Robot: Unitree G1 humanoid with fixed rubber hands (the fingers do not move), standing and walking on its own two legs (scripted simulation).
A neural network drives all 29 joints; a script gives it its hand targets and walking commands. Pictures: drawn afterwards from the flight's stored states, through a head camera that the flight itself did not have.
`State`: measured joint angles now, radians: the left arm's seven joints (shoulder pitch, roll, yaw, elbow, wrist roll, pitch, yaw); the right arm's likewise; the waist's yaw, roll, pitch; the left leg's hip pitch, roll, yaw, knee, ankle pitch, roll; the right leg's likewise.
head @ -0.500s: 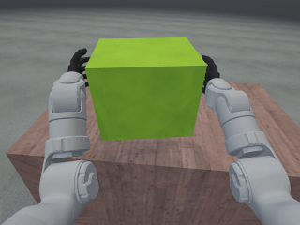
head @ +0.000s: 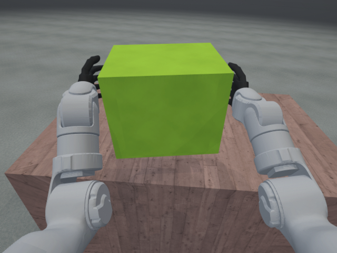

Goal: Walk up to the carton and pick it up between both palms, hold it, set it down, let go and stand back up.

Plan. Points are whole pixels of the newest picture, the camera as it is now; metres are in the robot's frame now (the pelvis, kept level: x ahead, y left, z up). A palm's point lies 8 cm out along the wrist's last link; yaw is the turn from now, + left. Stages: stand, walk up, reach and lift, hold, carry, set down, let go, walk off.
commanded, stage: hold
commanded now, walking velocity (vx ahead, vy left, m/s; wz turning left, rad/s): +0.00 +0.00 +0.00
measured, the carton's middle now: (165, 98) +0.40 -0.01 +0.24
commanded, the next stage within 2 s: none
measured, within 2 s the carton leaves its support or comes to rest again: neither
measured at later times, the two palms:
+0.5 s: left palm (84, 90) +0.37 +0.17 +0.28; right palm (235, 95) +0.37 -0.16 +0.27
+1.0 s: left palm (86, 88) +0.37 +0.16 +0.28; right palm (237, 92) +0.37 -0.17 +0.27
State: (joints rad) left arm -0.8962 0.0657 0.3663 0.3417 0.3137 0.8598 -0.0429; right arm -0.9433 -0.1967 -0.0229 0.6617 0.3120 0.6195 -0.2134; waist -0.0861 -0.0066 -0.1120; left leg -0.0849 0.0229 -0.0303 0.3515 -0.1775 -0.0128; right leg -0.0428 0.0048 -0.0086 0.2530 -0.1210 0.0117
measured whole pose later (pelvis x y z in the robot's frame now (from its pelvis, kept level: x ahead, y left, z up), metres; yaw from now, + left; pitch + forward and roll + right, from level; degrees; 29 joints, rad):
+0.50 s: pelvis +0.00 +0.00 +0.00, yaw +1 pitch -5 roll -1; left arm -0.88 0.09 0.36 0.32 0.29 0.87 -0.05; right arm -0.92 -0.18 0.00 0.62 0.32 0.63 -0.24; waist -0.10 -0.01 -0.11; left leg -0.08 0.02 -0.05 0.35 -0.18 -0.02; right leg -0.03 0.01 -0.02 0.24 -0.12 0.01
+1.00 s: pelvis +0.00 +0.00 +0.00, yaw +1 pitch -5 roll -1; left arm -0.91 0.08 0.36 0.37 0.30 0.86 -0.03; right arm -0.97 -0.20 -0.02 0.70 0.31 0.62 -0.21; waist -0.08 -0.01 -0.13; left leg -0.10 0.02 -0.05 0.35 -0.17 -0.02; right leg -0.05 0.01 0.00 0.25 -0.12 0.01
